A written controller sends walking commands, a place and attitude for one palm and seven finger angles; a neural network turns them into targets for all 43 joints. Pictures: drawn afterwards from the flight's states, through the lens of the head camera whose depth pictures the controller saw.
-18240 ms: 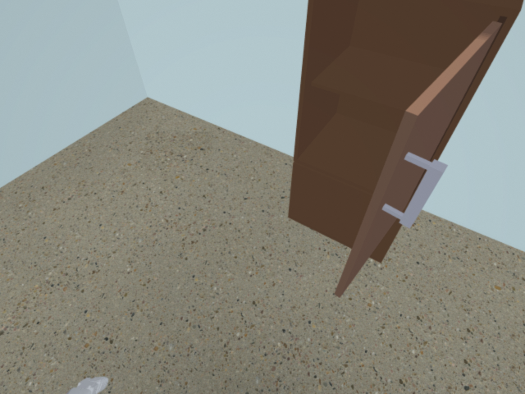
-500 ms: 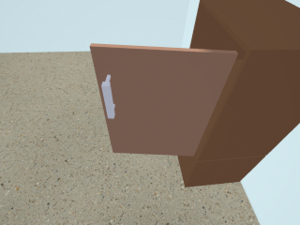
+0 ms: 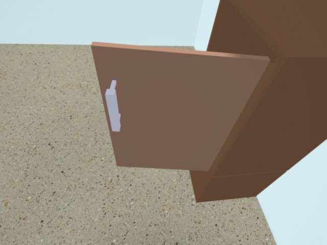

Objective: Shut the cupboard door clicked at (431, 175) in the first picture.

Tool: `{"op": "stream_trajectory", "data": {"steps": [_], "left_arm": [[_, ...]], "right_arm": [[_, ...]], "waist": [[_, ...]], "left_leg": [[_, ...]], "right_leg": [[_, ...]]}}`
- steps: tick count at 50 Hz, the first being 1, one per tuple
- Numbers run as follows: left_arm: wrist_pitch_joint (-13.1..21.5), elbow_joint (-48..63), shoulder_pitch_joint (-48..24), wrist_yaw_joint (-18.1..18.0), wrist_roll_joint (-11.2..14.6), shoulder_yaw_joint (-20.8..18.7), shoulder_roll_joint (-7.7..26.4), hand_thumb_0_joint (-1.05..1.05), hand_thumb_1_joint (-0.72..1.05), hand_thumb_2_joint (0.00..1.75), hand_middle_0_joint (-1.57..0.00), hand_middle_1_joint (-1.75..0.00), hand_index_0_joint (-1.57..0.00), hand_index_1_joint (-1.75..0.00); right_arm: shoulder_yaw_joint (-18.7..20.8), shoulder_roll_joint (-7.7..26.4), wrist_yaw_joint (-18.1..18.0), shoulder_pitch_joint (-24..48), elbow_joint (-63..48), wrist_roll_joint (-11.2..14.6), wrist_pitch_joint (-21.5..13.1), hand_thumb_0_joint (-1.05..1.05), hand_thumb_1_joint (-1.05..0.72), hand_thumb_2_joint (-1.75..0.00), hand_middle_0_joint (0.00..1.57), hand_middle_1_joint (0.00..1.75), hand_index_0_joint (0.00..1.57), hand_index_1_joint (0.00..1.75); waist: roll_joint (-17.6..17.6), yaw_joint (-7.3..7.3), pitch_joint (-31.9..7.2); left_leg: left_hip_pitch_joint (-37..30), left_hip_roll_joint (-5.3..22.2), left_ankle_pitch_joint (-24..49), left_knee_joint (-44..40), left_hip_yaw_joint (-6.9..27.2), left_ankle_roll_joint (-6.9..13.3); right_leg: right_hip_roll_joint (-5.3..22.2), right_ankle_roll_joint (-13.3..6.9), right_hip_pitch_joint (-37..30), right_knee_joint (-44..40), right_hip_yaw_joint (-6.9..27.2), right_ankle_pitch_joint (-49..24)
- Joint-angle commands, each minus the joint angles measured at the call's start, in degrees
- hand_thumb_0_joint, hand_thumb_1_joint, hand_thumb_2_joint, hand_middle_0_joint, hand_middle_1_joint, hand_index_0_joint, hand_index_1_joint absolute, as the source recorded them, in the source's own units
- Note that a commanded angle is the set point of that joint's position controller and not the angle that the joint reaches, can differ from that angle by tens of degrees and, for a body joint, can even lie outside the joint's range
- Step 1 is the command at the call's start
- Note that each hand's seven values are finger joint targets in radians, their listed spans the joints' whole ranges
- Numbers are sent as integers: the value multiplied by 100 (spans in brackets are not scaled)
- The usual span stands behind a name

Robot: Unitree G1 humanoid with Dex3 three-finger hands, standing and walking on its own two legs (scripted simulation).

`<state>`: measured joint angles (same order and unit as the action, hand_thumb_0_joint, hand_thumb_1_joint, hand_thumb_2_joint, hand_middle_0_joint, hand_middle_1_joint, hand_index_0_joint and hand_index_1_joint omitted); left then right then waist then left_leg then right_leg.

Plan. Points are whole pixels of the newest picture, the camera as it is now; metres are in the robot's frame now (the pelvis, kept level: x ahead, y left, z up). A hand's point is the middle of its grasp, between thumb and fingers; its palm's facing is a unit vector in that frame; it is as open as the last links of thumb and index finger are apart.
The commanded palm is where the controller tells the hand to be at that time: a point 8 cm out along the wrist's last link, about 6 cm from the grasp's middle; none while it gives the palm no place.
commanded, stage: come to a stop and stand still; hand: left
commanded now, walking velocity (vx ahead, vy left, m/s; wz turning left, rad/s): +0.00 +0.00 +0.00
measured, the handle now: (115, 106) +0.45 +0.18 +0.06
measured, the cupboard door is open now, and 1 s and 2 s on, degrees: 82 82 82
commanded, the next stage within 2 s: look again from close up in 1.00 s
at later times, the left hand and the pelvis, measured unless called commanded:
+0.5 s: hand out of the picture -0.02 +0.18 -0.16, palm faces -0.02 -0.97 -0.26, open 7.4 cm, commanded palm none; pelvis -0.03 +0.00 +0.00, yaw -2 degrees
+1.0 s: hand out of the picture +0.00 +0.14 -0.16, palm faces -0.01 -0.97 -0.23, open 7.3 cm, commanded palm none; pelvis -0.01 -0.04 +0.00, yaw -1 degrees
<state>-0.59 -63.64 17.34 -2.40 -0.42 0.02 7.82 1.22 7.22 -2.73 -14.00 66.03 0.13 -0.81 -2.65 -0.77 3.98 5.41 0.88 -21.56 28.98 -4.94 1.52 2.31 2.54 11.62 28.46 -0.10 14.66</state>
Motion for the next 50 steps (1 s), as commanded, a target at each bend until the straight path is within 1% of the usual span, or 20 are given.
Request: {"op": "stream_trajectory", "data": {"steps": [1, 2, 3, 4, 5, 6, 8, 9, 11, 12, 13, 14, 16, 17, 25, 31, 36, 38, 46, 50], "left_arm": [[180, -3, 613, -279, -86, -140, 792, 0, 90, 90, -20, -30, -20, -30], [228, 235, 494, -210, -63, -145, 913, 0, 90, 90, -20, -30, -20, -30], [207, 261, 319, -134, -46, -118, 802, 0, 90, 90, -20, -30, -20, -30], [176, 316, 242, -87, -66, -80, 693, 0, 90, 90, -20, -30, -20, -30], [148, 334, 213, -59, -76, -48, 584, 0, 90, 90, -20, -30, -20, -30], [120, 357, 180, -42, -81, -35, 541, 0, 90, 90, -20, -30, -20, -30], [104, 370, 89, 1, -68, -26, 575, 0, 90, 90, -20, -30, -20, -30], [102, 396, 74, 18, -57, -19, 605, 0, 90, 90, -20, -30, -20, -30], [77, 444, -1, 44, -60, -7, 701, 0, 90, 90, -20, -30, -20, -30], [59, 472, -27, 56, -70, -8, 731, 0, 90, 90, -20, -30, -20, -30], [54, 488, -14, 66, -81, -10, 767, 0, 90, 90, -20, -30, -20, -30], [57, 510, 54, 71, -83, -20, 802, 0, 90, 90, -20, -30, -20, -30], [87, 520, 95, 73, -81, -28, 834, 0, 90, 90, -20, -30, -20, -30], [105, 521, 89, 74, -73, -27, 841, 0, 90, 90, -20, -30, -20, -30], [190, 396, 85, 58, -38, -36, 858, 0, 90, 90, -20, -30, -20, -30], [229, 218, 91, 40, -26, -40, 810, 0, 90, 90, -20, -30, -20, -30], [227, 117, 65, 33, -24, -43, 781, 0, 90, 90, -20, -30, -20, -30], [224, 89, 55, 34, -19, -36, 761, 0, 90, 90, -20, -30, -20, -30], [231, 102, -45, 33, -19, -66, 804, 0, 90, 90, -20, -30, -20, -30], [223, 127, -103, 33, -26, -80, 812, 0, 90, 90, -20, -30, -20, -30]], "right_arm": [[149, 962, -5, -140, -613, 28, -115, 0, -90, -90, 20, 30, 20, 30], [132, 738, 38, -470, -743, -49, -122, 0, -90, -90, 20, 30, 20, 30], [86, 715, 67, -379, -820, -105, -126, 0, -90, -90, 20, 30, 20, 30], [83, 715, 49, -493, -894, -108, -137, 0, -90, -90, 20, 30, 20, 30], [61, 790, 36, -569, -947, -113, -145, 0, -90, -90, 20, 30, 20, 30], [61, 830, 24, -568, -998, -116, -141, 0, -90, -90, 20, 30, 20, 30], [31, 823, 34, -502, -1094, -115, -118, 0, -90, -90, 20, 30, 20, 30], [27, 864, 51, -450, -1116, -106, -106, 0, -90, -90, 20, 30, 20, 30], [20, 929, 105, -396, -1142, -107, -74, 0, -90, -90, 20, 30, 20, 30], [23, 974, 132, -415, -1157, -116, -62, 0, -90, -90, 20, 30, 20, 30], [23, 963, 155, -385, -1139, -133, -58, 0, -90, -90, 20, 30, 20, 30], [18, 998, 169, -362, -1144, -134, -57, 0, -90, -90, 20, 30, 20, 30], [15, 1011, 182, -412, -1122, -127, -59, 0, -90, -90, 20, 30, 20, 30], [4, 1009, 183, -455, -1096, -121, -67, 0, -90, -90, 20, 30, 20, 30], [-63, 849, 155, -661, -777, -97, -112, 0, -90, -90, 20, 30, 20, 30], [-77, 748, 123, -765, -545, -85, -118, 0, -90, -90, 20, 30, 20, 30], [-82, 683, 101, -769, -411, -80, -103, 0, -90, -90, 20, 30, 20, 30], [-83, 644, 95, -773, -378, -81, -90, 0, -90, -90, 20, 30, 20, 30], [-71, 664, 87, -745, -321, -87, -88, 0, -90, -90, 20, 30, 20, 30], [-68, 663, 87, -710, -315, -89, -86, 0, -90, -90, 20, 30, 20, 30]], "waist": [[1065, 40, -390], [1211, 123, -722], [1379, 35, -712], [1192, 94, -536], [1015, 77, -383], [961, 60, -214], [582, 36, 57], [358, 30, 123], [204, 35, 441], [190, 53, 635], [381, 23, 761], [441, -4, 708], [145, 16, 500], [109, 31, 401], [57, 113, -6], [90, 134, -142], [183, 126, -54], [110, 129, -45], [165, 128, -155], [182, 122, -76]], "left_leg": [[19, 774, 4979, 398, 260, -199], [265, 567, 3535, -17, 409, -181], [368, 612, 3217, -184, 410, -127], [398, 734, 3392, -349, 573, -75], [410, 840, 3643, -448, 688, -24], [408, 866, 3757, -493, 719, 17], [682, 779, 2832, -662, 740, 113], [742, 722, 2122, -773, 740, 121], [1056, 641, 576, -1116, 813, 122], [1275, 622, -113, -1338, 876, 116], [1438, 588, -480, -1488, 897, 130], [1486, 568, -694, -1538, 894, 130], [1307, 518, -576, -1459, 833, 134], [1168, 493, -417, -1392, 780, 134], [541, 419, 721, -984, 467, 73], [374, 440, 1062, -881, 368, 14], [375, 473, 1133, -876, 325, -25], [334, 491, 1108, -898, 324, -23], [259, 503, 1255, -881, 289, -63], [276, 519, 1293, -939, 294, -67]], "right_leg": [[495, -312, -16, -14, 252, -3509], [478, -437, -358, 386, 207, -2469], [407, -486, -245, 407, 143, -1955], [230, -479, -67, 423, 24, -1166], [112, -466, 74, 413, -85, -680], [86, -453, 178, 390, -123, -487], [100, -471, 208, 239, -5, -405], [123, -474, 233, 128, 94, -390], [158, -454, 361, -113, 236, -4], [133, -448, 442, -139, 263, 190], [123, -464, 445, -126, 253, 220], [108, -469, 387, -133, 291, 238], [132, -467, 361, -219, 374, 235], [164, -464, 384, -281, 434, 223], [342, -479, 326, -377, 565, -494], [400, -506, 183, -344, 571, -1080], [402, -515, 129, -362, 546, -1283], [384, -521, 133, -407, 536, -1252], [394, -526, 8, -432, 538, -1506], [376, -521, 2, -465, 519, -1483]]}}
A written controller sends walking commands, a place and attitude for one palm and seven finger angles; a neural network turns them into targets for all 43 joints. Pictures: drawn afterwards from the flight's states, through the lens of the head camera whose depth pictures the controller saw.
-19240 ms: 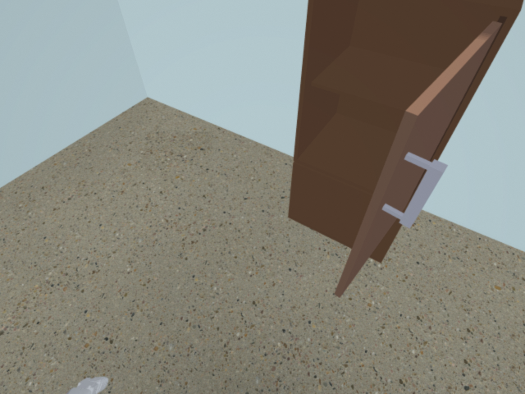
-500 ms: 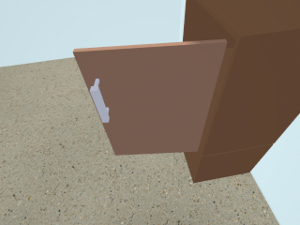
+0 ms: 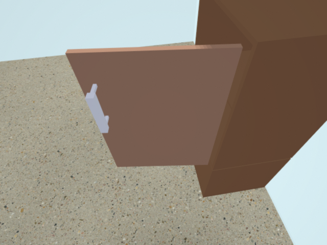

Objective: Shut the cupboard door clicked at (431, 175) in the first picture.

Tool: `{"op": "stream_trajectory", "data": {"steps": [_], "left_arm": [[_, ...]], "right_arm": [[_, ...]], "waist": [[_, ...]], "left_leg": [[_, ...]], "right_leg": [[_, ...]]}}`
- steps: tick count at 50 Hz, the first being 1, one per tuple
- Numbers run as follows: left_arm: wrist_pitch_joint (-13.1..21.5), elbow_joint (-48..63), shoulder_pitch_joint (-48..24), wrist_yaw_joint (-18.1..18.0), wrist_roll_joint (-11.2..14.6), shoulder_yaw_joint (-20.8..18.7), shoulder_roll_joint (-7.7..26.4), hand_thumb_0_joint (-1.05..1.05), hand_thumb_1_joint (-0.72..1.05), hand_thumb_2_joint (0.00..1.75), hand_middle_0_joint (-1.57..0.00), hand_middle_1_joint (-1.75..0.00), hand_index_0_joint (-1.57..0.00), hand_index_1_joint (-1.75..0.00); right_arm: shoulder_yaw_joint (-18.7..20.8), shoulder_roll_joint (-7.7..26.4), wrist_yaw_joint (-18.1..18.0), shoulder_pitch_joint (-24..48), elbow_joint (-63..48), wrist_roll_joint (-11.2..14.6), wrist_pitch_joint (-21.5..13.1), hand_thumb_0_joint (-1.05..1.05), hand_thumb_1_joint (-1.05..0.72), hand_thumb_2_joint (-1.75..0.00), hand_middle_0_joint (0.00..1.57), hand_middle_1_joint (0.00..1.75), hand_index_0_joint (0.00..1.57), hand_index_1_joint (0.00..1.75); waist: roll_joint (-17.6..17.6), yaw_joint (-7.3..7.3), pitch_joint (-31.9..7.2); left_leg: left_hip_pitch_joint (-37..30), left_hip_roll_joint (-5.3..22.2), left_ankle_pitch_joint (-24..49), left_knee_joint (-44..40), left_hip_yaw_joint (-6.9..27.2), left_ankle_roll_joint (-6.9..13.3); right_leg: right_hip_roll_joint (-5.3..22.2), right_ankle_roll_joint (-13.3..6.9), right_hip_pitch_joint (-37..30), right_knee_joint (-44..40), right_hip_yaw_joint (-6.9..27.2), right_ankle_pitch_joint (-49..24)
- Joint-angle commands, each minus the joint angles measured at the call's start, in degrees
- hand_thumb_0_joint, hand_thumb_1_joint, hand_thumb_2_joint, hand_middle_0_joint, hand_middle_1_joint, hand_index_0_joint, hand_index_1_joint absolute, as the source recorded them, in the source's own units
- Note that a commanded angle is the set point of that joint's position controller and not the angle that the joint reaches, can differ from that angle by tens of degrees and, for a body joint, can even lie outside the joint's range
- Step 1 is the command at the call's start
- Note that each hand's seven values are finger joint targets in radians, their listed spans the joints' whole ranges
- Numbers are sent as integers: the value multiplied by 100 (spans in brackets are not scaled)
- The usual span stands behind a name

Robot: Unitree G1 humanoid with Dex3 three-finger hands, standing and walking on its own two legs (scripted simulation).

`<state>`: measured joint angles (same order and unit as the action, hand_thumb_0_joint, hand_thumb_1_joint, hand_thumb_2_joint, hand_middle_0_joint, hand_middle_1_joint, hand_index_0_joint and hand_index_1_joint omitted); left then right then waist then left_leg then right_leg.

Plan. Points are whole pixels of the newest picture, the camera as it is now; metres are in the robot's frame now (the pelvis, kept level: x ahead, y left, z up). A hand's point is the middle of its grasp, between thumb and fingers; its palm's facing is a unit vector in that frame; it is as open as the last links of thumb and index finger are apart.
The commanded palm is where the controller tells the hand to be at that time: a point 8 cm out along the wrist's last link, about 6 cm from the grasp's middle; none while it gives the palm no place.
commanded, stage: look again from close up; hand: left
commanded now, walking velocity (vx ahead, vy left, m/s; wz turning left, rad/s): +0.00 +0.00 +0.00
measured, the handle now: (99, 109) +0.46 +0.22 +0.05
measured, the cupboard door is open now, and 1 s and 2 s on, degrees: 82 82 82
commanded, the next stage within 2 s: raise the hand and make a fist in 0.60 s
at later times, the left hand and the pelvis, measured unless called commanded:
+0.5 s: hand out of the picture +0.02 +0.18 -0.17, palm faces +0.02 -0.97 -0.23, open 7.3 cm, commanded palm none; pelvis +0.00 +0.00 +0.00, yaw +0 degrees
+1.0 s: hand (94, 220) +0.17 +0.17 +0.00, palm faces +0.07 -1.00 +0.01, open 6.8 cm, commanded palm +0.10 +0.24 -0.05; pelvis -0.04 +0.00 -0.05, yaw +4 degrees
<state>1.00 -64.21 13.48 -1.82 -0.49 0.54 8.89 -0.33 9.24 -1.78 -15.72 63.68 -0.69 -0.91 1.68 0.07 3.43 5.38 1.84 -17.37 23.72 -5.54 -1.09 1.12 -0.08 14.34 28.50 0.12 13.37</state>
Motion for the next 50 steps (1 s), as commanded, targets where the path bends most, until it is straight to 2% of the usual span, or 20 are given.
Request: {"op": "stream_trajectory", "data": {"steps": [1, 14, 17, 26, 31, 34, 35, 36, 37, 38, 39, 40, 41, 42, 43, 44, 45, 47, 48, 50], "left_arm": [[64, 198, 288, -22, -15, -133, 717, 0, 90, 90, -20, -30, -20, -30], [41, 275, 212, -14, -14, -156, 698, 0, 90, 90, -20, -30, -20, -30], [43, 268, 215, -14, -13, -164, 709, 0, 90, 90, -20, -30, -20, -30], [39, 248, 289, -15, -13, -152, 658, 0, 90, 90, -20, -30, -20, -30], [39, 233, 309, -20, -14, -155, 641, 0, 90, 90, -20, -30, -20, -30], [21, 233, 322, -19, -21, -149, 600, 0, 90, 90, -20, -30, -20, -30], [128, -53, 987, -238, -39, -164, 779, 0, 90, 90, -20, -30, -20, -30], [1782, 9104, -4303, -205, 692, -2421, 4210, 0, 90, 90, -20, -30, -20, -30], [1221, 7247, -245, -284, 694, -395, 1290, 0, 90, 90, -22, -32, -22, -32], [438, 6970, 1034, -311, 1087, 33, -19, 0, 90, 90, -24, -34, -24, -34], [449, 6218, 526, -435, 915, -107, 140, 0, 90, 90, -25, -36, -25, -36], [722, 6220, 160, -379, 964, -257, 155, 0, 90, 90, -27, -38, -27, -38], [1083, 5823, 580, -228, 977, -551, 253, 0, 90, 90, -29, -40, -29, -40], [1486, 5521, 1216, 13, 1068, -567, 50, 0, 90, 90, -31, -42, -31, -42], [1876, 5195, 1897, 312, 1165, -722, 34, 0, 90, 90, -33, -44, -33, -44], [2366, 5169, 2147, 652, 1279, -735, -87, 0, 90, 90, -35, -46, -35, -46], [2869, 5169, 2260, 1031, 1381, -728, -152, 0, 90, 90, -36, -48, -36, -48], [3818, 5307, 1851, 1792, 1432, -937, 297, 0, 90, 90, -40, -52, -40, -52], [3868, 5216, 2064, 1956, 1404, -1301, 661, 0, 90, 90, -42, -54, -42, -54], [3502, 5950, 1694, 2112, 1543, -1190, 722, 0, 90, 90, -46, -58, -46, -58]], "right_arm": [[85, 466, -7, -541, -91, -4, -77, 0, -90, -90, 20, 30, 20, 30], [80, 466, -12, -526, -79, -11, -83, 0, -90, -90, 20, 30, 20, 30], [79, 469, -15, -544, -81, -9, -92, 0, -90, -90, 20, 30, 20, 30], [76, 434, -19, -596, -40, -4, -85, 0, -90, -90, 20, 30, 20, 30], [79, 402, -25, -629, -30, -1, -96, 0, -90, -90, 20, 30, 20, 30], [71, 380, -27, -625, -20, 0, -80, 0, -90, -90, 20, 30, 20, 30], [180, 722, 39, 123, -401, 63, -129, 0, -90, -90, 20, 30, 20, 30], [389, 1924, -725, -427, -1983, -3, -1307, 0, -90, -90, 20, 30, 20, 30], [182, 1093, -624, 166, -2066, 232, -1624, 0, -90, -90, 20, 30, 20, 30], [124, 946, -476, 494, -2171, 221, -1847, 0, -90, -90, 20, 30, 20, 30], [217, 1004, -388, 236, -1951, 286, -2010, 0, -90, -90, 20, 30, 20, 30], [372, 1144, -288, 221, -2166, 220, -2051, 0, -90, -90, 20, 30, 20, 30], [462, 1176, -240, 231, -2364, 125, -2095, 0, -90, -90, 20, 30, 20, 30], [486, 1129, -160, 346, -2620, 58, -2140, 0, -90, -90, 20, 30, 20, 30], [523, 1069, -60, 443, -2873, 69, -2161, 0, -90, -90, 20, 30, 20, 30], [526, 1019, 36, 467, -3052, 53, -2146, 0, -90, -90, 20, 30, 20, 30], [542, 1024, 115, 526, -3219, 23, -2106, 0, -90, -90, 20, 30, 20, 30], [616, 1151, 222, 669, -3533, -2, -2012, 0, -90, -90, 20, 30, 20, 30], [666, 1167, 249, 681, -3739, 27, -1916, 0, -90, -90, 20, 30, 20, 30], [629, 1223, 216, 876, -4291, 135, -1757, 0, -90, -90, 20, 30, 20, 30]], "waist": [[-269, 28, -49], [-173, 6, 42], [-152, 10, -100], [-305, 3, -66], [-199, 3, -55], [-198, 0, 133], [-517, -280, -309], [-206, 638, -2790], [1842, 69, -3366], [1798, -152, -2557], [471, 288, -981], [-373, 424, -155], [-1028, 276, -94], [-1389, 70, -209], [-1266, -177, -334], [-1461, -281, -533], [-1571, -345, -647], [-1247, -277, -807], [-715, -470, -981], [-472, -487, -1439]], "left_leg": [[282, 421, 860, -411, 353, 192], [312, 447, 939, -509, 375, 192], [243, 460, 1019, -510, 369, 194], [240, 443, 955, -499, 381, 203], [240, 456, 1076, -510, 377, 212], [356, 449, 887, -554, 392, 208], [632, 616, 1282, 744, 154, 66], [-1112, 283, 2726, 769, 46, 236], [-614, -112, 3518, 502, 171, 261], [-295, 113, 4057, 471, 322, -36], [576, 87, 2923, 584, 566, -4], [1248, -30, 1753, 705, 663, 34], [1798, -111, 1054, 902, 656, 89], [2216, -193, 590, 1131, 636, 79], [2486, -281, 421, 1342, 549, 22], [2837, -336, 273, 1637, 487, -37], [3203, -382, 88, 1961, 430, -59], [3819, -437, -234, 2659, 389, -55], [3994, -454, -282, 2821, 337, 0], [4137, -507, -503, 2922, 261, 108]], "right_leg": [[501, -257, -297, -479, 489, -1345], [468, -243, -332, -504, 407, -1261], [475, -246, -408, -474, 407, -1343], [474, -243, -394, -514, 410, -1292], [475, -239, -420, -480, 374, -1375], [449, -229, -338, -531, 378, -1134], [828, -103, -646, -291, 537, -3537], [208, -92, -915, 442, 304, -2915], [-142, -169, -665, 690, -113, -2143], [-34, -117, -477, 493, -456, -1167], [3, -20, 263, 355, -510, -959], [27, 7, 761, 274, -581, -778], [54, 25, 1068, 416, -645, -288], [40, 28, 1266, 614, -634, 184], [79, -44, 1249, 813, -554, 350], [82, -82, 1401, 1173, -539, 491], [97, -114, 1567, 1473, -439, 582], [158, -203, 1976, 1970, -128, 798], [211, -263, 1963, 2115, 50, 852], [176, -223, 2029, 2231, 136, 1234]]}}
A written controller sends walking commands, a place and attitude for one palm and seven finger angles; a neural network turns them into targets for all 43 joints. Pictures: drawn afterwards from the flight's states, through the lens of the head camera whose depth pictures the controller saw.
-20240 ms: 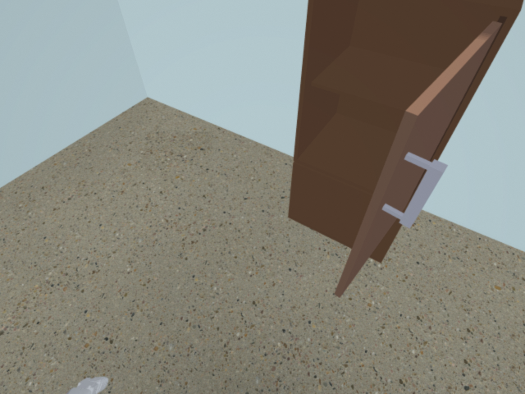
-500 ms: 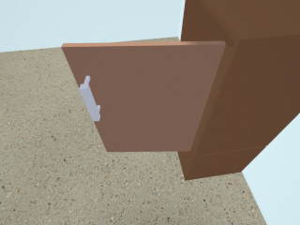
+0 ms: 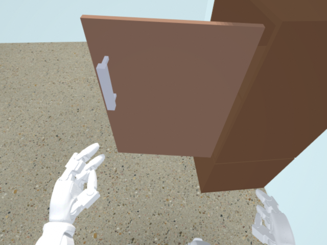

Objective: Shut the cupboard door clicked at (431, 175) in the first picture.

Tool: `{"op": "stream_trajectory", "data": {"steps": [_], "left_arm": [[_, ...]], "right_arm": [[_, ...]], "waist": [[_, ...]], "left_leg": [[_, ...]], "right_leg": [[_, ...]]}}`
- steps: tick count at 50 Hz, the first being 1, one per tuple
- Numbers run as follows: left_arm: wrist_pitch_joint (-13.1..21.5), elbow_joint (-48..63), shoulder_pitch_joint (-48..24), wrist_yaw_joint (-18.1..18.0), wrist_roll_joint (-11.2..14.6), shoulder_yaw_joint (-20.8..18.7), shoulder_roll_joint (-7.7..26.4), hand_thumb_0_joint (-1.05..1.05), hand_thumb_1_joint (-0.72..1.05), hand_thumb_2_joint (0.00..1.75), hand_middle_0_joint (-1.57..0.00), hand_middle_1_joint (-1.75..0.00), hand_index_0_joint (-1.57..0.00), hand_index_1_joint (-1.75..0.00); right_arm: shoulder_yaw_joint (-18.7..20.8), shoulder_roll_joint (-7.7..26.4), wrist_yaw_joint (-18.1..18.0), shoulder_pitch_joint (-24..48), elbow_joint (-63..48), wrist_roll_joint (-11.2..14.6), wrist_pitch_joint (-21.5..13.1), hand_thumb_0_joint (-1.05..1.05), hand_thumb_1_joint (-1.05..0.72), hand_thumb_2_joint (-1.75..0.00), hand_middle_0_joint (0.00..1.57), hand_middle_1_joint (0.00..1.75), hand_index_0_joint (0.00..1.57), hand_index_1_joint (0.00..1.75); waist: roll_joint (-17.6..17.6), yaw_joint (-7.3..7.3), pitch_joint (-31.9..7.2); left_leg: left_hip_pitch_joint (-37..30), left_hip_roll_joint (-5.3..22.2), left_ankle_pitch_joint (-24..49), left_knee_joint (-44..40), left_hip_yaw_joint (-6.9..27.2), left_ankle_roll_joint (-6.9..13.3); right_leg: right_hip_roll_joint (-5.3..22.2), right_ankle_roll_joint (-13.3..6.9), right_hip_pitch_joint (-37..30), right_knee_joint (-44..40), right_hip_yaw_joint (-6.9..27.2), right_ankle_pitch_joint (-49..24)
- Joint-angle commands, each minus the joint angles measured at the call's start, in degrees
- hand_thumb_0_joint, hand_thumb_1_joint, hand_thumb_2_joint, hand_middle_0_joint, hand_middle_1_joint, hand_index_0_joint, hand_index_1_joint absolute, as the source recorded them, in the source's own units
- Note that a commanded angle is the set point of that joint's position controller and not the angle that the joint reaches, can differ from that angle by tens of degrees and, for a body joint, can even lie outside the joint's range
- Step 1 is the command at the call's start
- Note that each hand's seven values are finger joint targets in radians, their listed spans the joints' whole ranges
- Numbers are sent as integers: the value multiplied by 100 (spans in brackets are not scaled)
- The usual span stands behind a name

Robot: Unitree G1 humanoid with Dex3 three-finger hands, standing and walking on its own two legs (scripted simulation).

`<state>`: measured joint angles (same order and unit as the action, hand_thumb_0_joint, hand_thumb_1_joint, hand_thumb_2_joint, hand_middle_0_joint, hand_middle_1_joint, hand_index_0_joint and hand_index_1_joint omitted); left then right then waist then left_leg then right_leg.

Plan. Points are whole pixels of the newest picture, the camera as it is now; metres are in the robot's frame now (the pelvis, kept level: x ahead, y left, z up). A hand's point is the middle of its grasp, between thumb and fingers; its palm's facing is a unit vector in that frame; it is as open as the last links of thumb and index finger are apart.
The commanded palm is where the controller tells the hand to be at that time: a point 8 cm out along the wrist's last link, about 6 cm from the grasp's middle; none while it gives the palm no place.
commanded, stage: raise the hand and make a fist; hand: left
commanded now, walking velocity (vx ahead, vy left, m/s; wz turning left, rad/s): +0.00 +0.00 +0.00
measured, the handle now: (108, 84) +0.51 +0.19 +0.11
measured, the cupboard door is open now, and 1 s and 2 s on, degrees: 82 82 82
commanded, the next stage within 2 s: bring the fist close to the handle in 1.62 s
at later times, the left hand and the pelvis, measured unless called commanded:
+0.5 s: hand (80, 202) +0.21 +0.19 +0.04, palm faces +0.00 -1.00 -0.04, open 4.3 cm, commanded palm +0.17 +0.24 +0.05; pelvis -0.01 +0.01 -0.02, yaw +1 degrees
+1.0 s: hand (72, 182) +0.23 +0.20 +0.09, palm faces +0.02 -1.00 -0.06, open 3.1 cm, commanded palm +0.20 +0.25 +0.09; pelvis +0.02 +0.01 +0.00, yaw +2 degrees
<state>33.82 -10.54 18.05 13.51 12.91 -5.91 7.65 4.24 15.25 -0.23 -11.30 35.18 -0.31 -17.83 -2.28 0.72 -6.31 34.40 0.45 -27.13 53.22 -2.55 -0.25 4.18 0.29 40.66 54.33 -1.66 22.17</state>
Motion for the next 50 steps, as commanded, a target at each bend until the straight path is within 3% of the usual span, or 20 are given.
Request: {"op": "stream_trajectory", "data": {"steps": [1, 3, 4, 6, 8, 10, 12, 13, 15, 18, 21, 23, 26, 29, 31, 38, 41, 44, 48, 50], "left_arm": [[-4, 1067, 998, 556, 285, -474, 835, 0, 90, 90, -47, -60, -47, -60], [-246, 2058, 212, 342, 376, -518, 1025, 0, 90, 90, -51, -64, -51, -64], [-246, 2561, 101, 185, 340, -580, 1114, 0, 90, 90, -53, -66, -53, -66], [-125, 3380, -215, -45, 243, -325, 1004, 0, 90, 90, -57, -70, -57, -70], [-33, 3768, -669, -94, 163, -34, 968, 0, 90, 90, -60, -74, -60, -74], [-129, 3483, -435, 23, 142, 129, 910, 0, 90, 90, -64, -78, -64, -78], [-453, 3221, -258, 165, 120, 118, 977, 0, 90, 90, -68, -82, -68, -82], [-712, 2950, -61, 229, 115, 57, 1014, 0, 90, 90, -69, -84, -69, -84], [-1202, 2943, 351, 283, 150, -85, 1064, 0, 90, 90, -73, -88, -73, -88], [-1749, 2920, 647, 110, 246, -577, 1267, 0, 90, 90, -79, -94, -79, -94], [-1713, 3137, 708, -121, 341, -692, 1124, 0, 90, 90, -84, -100, -84, -100], [-1480, 3315, 623, -230, 342, -720, 1181, 0, 90, 90, -88, -104, -88, -104], [-1186, 3226, 796, -198, 317, -480, 982, 0, 90, 90, -93, -110, -93, -110], [-1114, 3251, 672, -73, 282, -296, 986, 0, 90, 90, -99, -116, -99, -116], [-1126, 3459, 647, -60, 242, -311, 1085, 0, 90, 90, -102, -120, -102, -120], [-1310, 3540, 696, -183, 286, -675, 1274, 0, 90, 90, -115, -134, -115, -134], [-1426, 3507, 608, -128, 292, -506, 1105, 0, 90, 90, -121, -140, -121, -140], [-1556, 3482, 371, -53, 283, -535, 1205, 0, 90, 90, -126, -146, -126, -146], [-1724, 3287, 205, 56, 341, -716, 1362, 0, 90, 90, -130, -150, -130, -150], [-1744, 3368, 72, 103, 389, -773, 1366, 0, 90, 90, -130, -150, -130, -150]], "right_arm": [[136, 623, 15, 464, -1664, 127, -7, 0, -90, -90, 20, 30, 20, 30], [68, 594, -109, 396, -1853, 127, 54, 0, -90, -90, 20, 30, 20, 30], [71, 564, -158, 250, -1881, 117, 80, 0, -90, -90, 20, 30, 20, 30], [-1, 543, -226, 90, -1875, 93, 83, 0, -90, -90, 20, 30, 20, 30], [-91, 581, -306, -12, -1765, 64, 82, 0, -90, -90, 20, 30, 20, 30], [-129, 604, -359, -66, -1645, 74, 53, 0, -90, -90, 20, 30, 20, 30], [-162, 641, -396, -69, -1594, 122, 60, 0, -90, -90, 20, 30, 20, 30], [-189, 625, -408, -55, -1586, 143, 77, 0, -90, -90, 20, 30, 20, 30], [-177, 580, -403, -17, -1679, 206, 124, 0, -90, -90, 20, 30, 20, 30], [-221, 468, -426, 148, -1761, 203, 237, 0, -90, -90, 20, 30, 20, 30], [-237, 379, -416, 111, -1750, 156, 267, 0, -90, -90, 20, 30, 20, 30], [-261, 392, -410, 132, -1712, 111, 213, 0, -90, -90, 20, 30, 20, 30], [-238, 445, -366, -43, -1636, 87, 146, 0, -90, -90, 20, 30, 20, 30], [-224, 538, -360, -83, -1664, 118, 121, 0, -90, -90, 20, 30, 20, 30], [-218, 564, -367, -149, -1687, 127, 95, 0, -90, -90, 20, 30, 20, 30], [-203, 529, -383, -243, -1702, 136, 252, 0, -90, -90, 20, 30, 20, 30], [-227, 527, -372, -294, -1739, 154, 324, 0, -90, -90, 20, 30, 20, 30], [-264, 530, -374, -304, -1737, 162, 347, 0, -90, -90, 20, 30, 20, 30], [-314, 533, -392, -255, -1690, 176, 354, 0, -90, -90, 20, 30, 20, 30], [-339, 523, -397, -248, -1683, 182, 336, 0, -90, -90, 20, 30, 20, 30]], "waist": [[168, -532, -665], [355, -363, -850], [402, -302, -1070], [600, -85, -1202], [527, 175, -1154], [610, 239, -1015], [557, 211, -1017], [588, 141, -946], [441, -31, -1172], [303, -291, -1199], [59, -300, -1174], [227, -322, -1133], [171, -184, -1048], [293, -100, -796], [526, -123, -939], [482, -201, -954], [490, -119, -872], [571, -97, -828], [472, -134, -719], [515, -160, -864]], "left_leg": [[1184, -360, 343, -49, -5, 52], [1307, -310, 190, 145, 99, 97], [1247, -260, 188, 262, 136, 117], [1036, -183, 295, 382, 275, 150], [1042, -113, 281, 535, 387, 196], [1130, -86, 122, 554, 438, 179], [1186, -82, -15, 457, 485, 159], [1230, -89, -4, 376, 495, 164], [1144, -109, 15, 157, 505, 131], [1106, -141, 287, -113, 508, 109], [961, -123, 621, -244, 501, 77], [882, -120, 762, -272, 509, 73], [739, -95, 910, -299, 497, 54], [693, -98, 659, -404, 495, 63], [467, -87, 837, -487, 519, 54], [169, -86, 1515, -606, 465, 32], [20, -65, 1685, -656, 441, 10], [-115, -62, 1761, -726, 441, 17], [-172, -69, 1734, -821, 424, 32], [-295, -72, 1879, -881, 421, 21]], "right_leg": [[-178, -241, -500, -284, 234, 550], [-216, -200, -270, -226, 347, 876], [-214, -179, -261, -272, 407, 965], [-301, -176, -50, -143, 264, 668], [-381, -166, 191, -20, 166, 551], [-391, -158, 304, -48, 128, 663], [-397, -141, 251, -95, 65, 764], [-419, -160, 161, -131, 49, 762], [-381, -132, -162, -256, 0, 758], [-389, -146, -625, -368, -83, 596], [-383, -122, -789, -357, -210, 180], [-389, -157, -797, -299, -244, 15], [-374, -142, -695, -281, -309, -238], [-366, -146, -589, -415, -280, 66], [-373, -170, -677, -386, -314, -153], [-418, -169, -1139, -484, -347, -939], [-425, -136, -1155, -541, -373, -1177], [-419, -142, -1297, -651, -345, -1327], [-427, -147, -1502, -832, -296, -1396], [-404, -148, -1651, -857, -301, -1559]]}}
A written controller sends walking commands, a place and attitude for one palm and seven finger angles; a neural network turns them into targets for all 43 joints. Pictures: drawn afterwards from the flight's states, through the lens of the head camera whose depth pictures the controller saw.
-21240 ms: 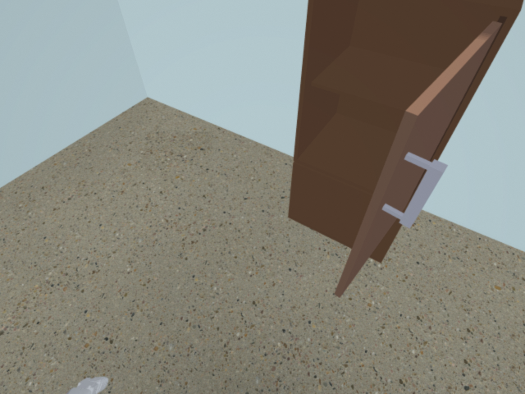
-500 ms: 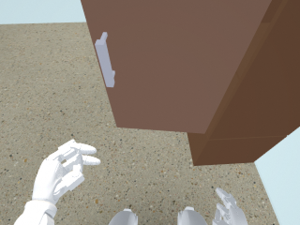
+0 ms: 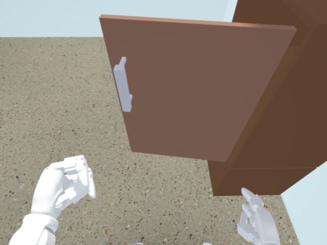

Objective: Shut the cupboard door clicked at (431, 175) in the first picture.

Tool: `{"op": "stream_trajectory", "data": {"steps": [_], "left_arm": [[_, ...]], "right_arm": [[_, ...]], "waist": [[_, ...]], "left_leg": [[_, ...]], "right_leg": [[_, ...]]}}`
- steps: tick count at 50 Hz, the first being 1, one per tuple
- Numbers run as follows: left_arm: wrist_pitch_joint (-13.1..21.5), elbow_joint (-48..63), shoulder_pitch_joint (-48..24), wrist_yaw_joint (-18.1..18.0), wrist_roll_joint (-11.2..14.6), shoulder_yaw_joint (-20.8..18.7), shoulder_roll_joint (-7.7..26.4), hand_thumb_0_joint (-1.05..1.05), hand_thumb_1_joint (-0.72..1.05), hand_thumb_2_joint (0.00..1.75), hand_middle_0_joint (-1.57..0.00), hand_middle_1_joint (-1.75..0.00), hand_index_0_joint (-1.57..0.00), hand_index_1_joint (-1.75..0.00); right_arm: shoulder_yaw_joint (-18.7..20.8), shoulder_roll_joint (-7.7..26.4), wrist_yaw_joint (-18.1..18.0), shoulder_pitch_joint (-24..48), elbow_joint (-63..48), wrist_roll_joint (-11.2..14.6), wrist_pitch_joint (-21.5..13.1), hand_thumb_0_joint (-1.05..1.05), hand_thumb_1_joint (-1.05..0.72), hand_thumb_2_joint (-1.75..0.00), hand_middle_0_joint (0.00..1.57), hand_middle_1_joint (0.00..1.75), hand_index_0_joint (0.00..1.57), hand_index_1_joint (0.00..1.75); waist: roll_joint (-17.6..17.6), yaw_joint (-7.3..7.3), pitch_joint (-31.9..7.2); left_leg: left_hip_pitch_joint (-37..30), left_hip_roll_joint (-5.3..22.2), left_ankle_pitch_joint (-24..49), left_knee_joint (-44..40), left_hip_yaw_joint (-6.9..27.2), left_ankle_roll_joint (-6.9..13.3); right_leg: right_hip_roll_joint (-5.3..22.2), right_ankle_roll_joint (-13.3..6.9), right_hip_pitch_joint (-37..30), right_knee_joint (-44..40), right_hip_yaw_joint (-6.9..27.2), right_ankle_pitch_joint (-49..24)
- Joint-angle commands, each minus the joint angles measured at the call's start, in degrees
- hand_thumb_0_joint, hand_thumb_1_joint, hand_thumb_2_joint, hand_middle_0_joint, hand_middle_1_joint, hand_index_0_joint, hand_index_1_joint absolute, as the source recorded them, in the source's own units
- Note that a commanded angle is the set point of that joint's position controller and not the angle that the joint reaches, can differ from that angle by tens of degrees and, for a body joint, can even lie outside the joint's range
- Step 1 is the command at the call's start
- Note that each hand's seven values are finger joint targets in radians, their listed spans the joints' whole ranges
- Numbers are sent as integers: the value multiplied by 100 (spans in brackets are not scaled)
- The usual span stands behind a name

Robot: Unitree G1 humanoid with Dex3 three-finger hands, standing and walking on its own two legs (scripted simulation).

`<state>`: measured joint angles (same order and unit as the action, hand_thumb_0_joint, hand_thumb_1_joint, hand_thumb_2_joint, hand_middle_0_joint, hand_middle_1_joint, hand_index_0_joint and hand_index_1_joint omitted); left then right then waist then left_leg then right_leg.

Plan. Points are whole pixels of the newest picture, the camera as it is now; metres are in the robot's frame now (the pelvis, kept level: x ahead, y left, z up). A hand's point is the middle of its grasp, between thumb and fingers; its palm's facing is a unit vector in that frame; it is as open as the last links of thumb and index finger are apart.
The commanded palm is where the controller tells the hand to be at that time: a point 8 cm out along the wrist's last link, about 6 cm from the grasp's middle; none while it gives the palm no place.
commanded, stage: raise the hand and make a fist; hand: left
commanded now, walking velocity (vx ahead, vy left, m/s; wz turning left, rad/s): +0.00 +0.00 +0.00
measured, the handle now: (125, 85) +0.50 +0.16 +0.10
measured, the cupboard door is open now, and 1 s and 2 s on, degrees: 82 82 82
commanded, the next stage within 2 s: bring the fist close to the handle in 0.62 s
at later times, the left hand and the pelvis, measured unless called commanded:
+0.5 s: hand (87, 177) +0.23 +0.17 +0.11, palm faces -0.02 -1.00 -0.05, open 3.1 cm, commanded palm +0.20 +0.23 +0.11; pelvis +0.00 -0.01 +0.02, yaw +0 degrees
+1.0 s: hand (104, 161) +0.26 +0.15 +0.11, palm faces -0.07 -1.00 -0.04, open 3.1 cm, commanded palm +0.25 +0.21 +0.11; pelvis -0.01 -0.01 +0.02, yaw +0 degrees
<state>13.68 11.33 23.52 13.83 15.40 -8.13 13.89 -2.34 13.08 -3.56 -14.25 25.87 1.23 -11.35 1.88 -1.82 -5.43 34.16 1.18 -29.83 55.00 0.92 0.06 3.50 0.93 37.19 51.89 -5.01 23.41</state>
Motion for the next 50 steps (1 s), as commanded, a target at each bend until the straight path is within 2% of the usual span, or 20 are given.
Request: {"op": "stream_trajectory", "data": {"steps": [1, 5, 9, 13, 16, 18, 22, 23, 27, 28, 32, 36, 40, 42, 43, 44, 45, 48, 49, 50], "left_arm": [[248, 1123, -494, 96, 169, -560, 716, 0, 90, 90, -130, -150, -130, -150], [183, 971, -778, 174, 252, -648, 780, 0, 90, 90, -130, -150, -130, -150], [127, 925, -939, 237, 299, -762, 879, 0, 90, 90, -130, -150, -130, -150], [42, 554, -873, 301, 349, -771, 820, 0, 90, 90, -130, -150, -130, -150], [64, 630, -902, 306, 350, -745, 772, 0, 90, 90, -130, -150, -130, -150], [130, 655, -863, 259, 322, -856, 906, 0, 90, 90, -130, -150, -130, -150], [298, 790, -990, 214, 294, -775, 810, 0, 90, 90, -130, -150, -130, -150], [311, 755, -999, 170, 268, -861, 930, 0, 90, 90, -130, -150, -130, -150], [336, 714, -1024, 183, 252, -725, 790, 0, 90, 90, -130, -150, -130, -150], [330, 686, -1007, 173, 239, -778, 881, 0, 90, 90, -130, -150, -130, -150], [286, 712, -1045, 221, 262, -684, 781, 0, 90, 90, -130, -150, -130, -150], [258, 658, -1079, 211, 255, -703, 792, 0, 90, 90, -130, -150, -130, -150], [271, 659, -2154, 114, 141, -272, 582, 0, 90, 90, -130, -150, -130, -150], [238, 504, -2337, 62, 83, -194, 526, 0, 90, 90, -130, -150, -130, -150], [206, 366, -2285, 8, 35, -354, 720, 0, 90, 90, -130, -150, -130, -150], [166, 302, -2358, 4, 11, -178, 519, 0, 90, 90, -130, -150, -130, -150], [124, 232, -2465, -18, -23, -218, 577, 0, 90, 90, -130, -150, -130, -150], [2, -159, -2711, -130, -80, -472, 807, 0, 90, 90, -130, -150, -130, -150], [-23, -195, -2796, -137, -84, -396, 665, 0, 90, 90, -130, -150, -130, -150], [-27, -259, -3006, -177, -81, -523, 785, 0, 90, 90, -130, -150, -130, -150]], "right_arm": [[313, 732, -69, 43, -738, 31, -324, 0, -90, -90, 20, 30, 20, 30], [272, 754, -89, 102, -654, 42, -366, 0, -90, -90, 20, 30, 20, 30], [270, 757, -109, 136, -580, 52, -436, 0, -90, -90, 20, 30, 20, 30], [285, 779, -122, 179, -498, 77, -476, 0, -90, -90, 20, 30, 20, 30], [294, 779, -108, 190, -511, 71, -505, 0, -90, -90, 20, 30, 20, 30], [320, 788, -104, 202, -498, 58, -526, 0, -90, -90, 20, 30, 20, 30], [320, 777, -92, 187, -478, 49, -559, 0, -90, -90, 20, 30, 20, 30], [319, 782, -93, 171, -440, 30, -558, 0, -90, -90, 20, 30, 20, 30], [310, 791, -88, 204, -444, 45, -579, 0, -90, -90, 20, 30, 20, 30], [320, 803, -92, 191, -421, 38, -576, 0, -90, -90, 20, 30, 20, 30], [312, 808, -107, 227, -457, 51, -591, 0, -90, -90, 20, 30, 20, 30], [288, 803, -112, 251, -457, 46, -601, 0, -90, -90, 20, 30, 20, 30], [259, 826, -157, 212, -313, 41, -636, 0, -90, -90, 20, 30, 20, 30], [264, 827, -169, 184, -262, 33, -656, 0, -90, -90, 20, 30, 20, 30], [278, 845, -170, 159, -233, 31, -642, 0, -90, -90, 20, 30, 20, 30], [267, 819, -160, 197, -243, 31, -633, 0, -90, -90, 20, 30, 20, 30], [270, 817, -152, 186, -224, 36, -620, 0, -90, -90, 20, 30, 20, 30], [263, 826, -141, 192, -181, 25, -514, 0, -90, -90, 20, 30, 20, 30], [260, 786, -126, 246, -213, 27, -490, 0, -90, -90, 20, 30, 20, 30], [261, 797, -123, 231, -182, 22, -465, 0, -90, -90, 20, 30, 20, 30]], "waist": [[9, 106, -939], [-57, 93, -837], [-55, 62, -938], [-363, 52, -679], [-165, 14, -710], [-339, -1, -758], [-38, 19, -747], [-148, 24, -713], [8, 41, -597], [-160, 59, -609], [-50, 67, -587], [-116, 62, -503], [-61, 280, -495], [-71, 255, -607], [-144, 216, -659], [-102, 216, -711], [-49, 204, -738], [-286, 133, -766], [-148, 107, -808], [-151, 114, -871]], "left_leg": [[-306, -141, 2150, -1084, 74, -12], [-337, -152, 2072, -1202, 60, 0], [-468, -175, 2153, -1289, 20, 22], [-440, -172, 1989, -1409, 10, 23], [-478, -202, 1979, -1465, -29, 15], [-451, -198, 1970, -1432, -47, 32], [-543, -211, 1959, -1484, -68, 18], [-494, -198, 1919, -1470, -57, 26], [-516, -206, 1709, -1533, -51, 15], [-481, -198, 1709, -1508, -43, 31], [-490, -206, 1534, -1533, -42, 22], [-452, -199, 1409, -1564, -3, 24], [-578, -175, 1325, -1529, 67, 39], [-615, -181, 1360, -1552, 89, 31], [-568, -165, 1381, -1545, 73, 34], [-618, -181, 1426, -1575, 69, 34], [-624, -179, 1464, -1589, 54, 23], [-517, -182, 1579, -1634, 23, 23], [-563, -193, 1596, -1659, -15, 17], [-582, -194, 1686, -1662, -26, 11]], "right_leg": [[-339, -196, -1326, -649, 29, -1714], [-320, -189, -1487, -811, 74, -1685], [-274, -170, -1720, -957, 137, -1812], [-267, -155, -1756, -1144, 169, -1590], [-244, -154, -1795, -1163, 189, -1585], [-229, -143, -1873, -1204, 259, -1542], [-244, -152, -1776, -1162, 214, -1551], [-244, -155, -1796, -1186, 234, -1467], [-252, -160, -1645, -1206, 197, -1221], [-247, -155, -1705, -1238, 238, -1181], [-247, -149, -1608, -1273, 239, -960], [-251, -153, -1571, -1297, 233, -778], [-271, -134, -1301, -1223, 170, -737], [-263, -143, -1323, -1182, 143, -796], [-258, -148, -1405, -1202, 183, -775], [-242, -151, -1410, -1182, 159, -856], [-234, -150, -1437, -1174, 159, -927], [-221, -158, -1636, -1213, 201, -1029], [-207, -159, -1649, -1218, 206, -1071], [-203, -160, -1719, -1212, 215, -1207]]}}
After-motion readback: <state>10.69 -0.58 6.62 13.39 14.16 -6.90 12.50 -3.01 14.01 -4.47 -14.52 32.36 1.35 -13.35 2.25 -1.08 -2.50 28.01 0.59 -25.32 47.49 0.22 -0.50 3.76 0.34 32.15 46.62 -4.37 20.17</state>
